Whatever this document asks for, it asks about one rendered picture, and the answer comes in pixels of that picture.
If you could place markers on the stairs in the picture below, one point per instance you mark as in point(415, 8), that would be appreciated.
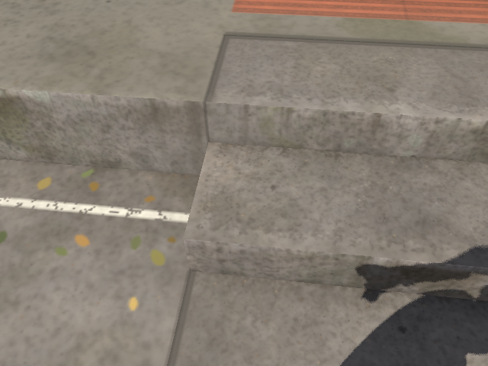
point(336, 238)

